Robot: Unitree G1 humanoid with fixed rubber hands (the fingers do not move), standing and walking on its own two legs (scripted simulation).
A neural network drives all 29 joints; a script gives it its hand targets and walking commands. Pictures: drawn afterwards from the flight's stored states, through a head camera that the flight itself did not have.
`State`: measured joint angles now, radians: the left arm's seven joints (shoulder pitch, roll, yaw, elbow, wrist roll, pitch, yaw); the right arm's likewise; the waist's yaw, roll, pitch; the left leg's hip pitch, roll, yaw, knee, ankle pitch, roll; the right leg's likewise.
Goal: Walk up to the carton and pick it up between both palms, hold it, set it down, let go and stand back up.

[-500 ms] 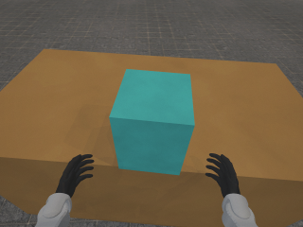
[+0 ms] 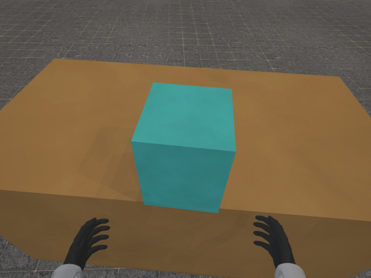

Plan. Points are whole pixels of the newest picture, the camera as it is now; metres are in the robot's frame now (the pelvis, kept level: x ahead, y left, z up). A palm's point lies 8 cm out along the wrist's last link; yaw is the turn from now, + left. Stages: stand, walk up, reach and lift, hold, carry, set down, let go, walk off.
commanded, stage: set down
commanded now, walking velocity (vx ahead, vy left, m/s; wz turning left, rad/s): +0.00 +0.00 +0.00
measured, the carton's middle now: (186, 149) +0.44 +0.01 +0.03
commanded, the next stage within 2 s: let go in 0.48 s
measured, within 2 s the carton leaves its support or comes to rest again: neither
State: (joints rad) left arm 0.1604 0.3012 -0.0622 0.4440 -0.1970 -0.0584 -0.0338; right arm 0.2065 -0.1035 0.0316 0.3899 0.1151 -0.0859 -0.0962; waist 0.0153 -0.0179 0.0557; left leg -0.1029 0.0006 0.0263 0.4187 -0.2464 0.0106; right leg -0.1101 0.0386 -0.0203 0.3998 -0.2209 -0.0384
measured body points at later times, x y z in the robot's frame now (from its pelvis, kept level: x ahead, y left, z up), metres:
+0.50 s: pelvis +0.00 +0.00 +0.00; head +0.01 +0.00 +0.45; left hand +0.18 +0.23 -0.08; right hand +0.17 -0.21 -0.08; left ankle -0.01 +0.11 -0.74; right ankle +0.00 -0.09 -0.74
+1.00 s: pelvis +0.00 -0.01 +0.00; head +0.02 +0.00 +0.45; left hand +0.16 +0.22 -0.10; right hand +0.15 -0.23 -0.10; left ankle -0.01 +0.11 -0.74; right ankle +0.00 -0.09 -0.74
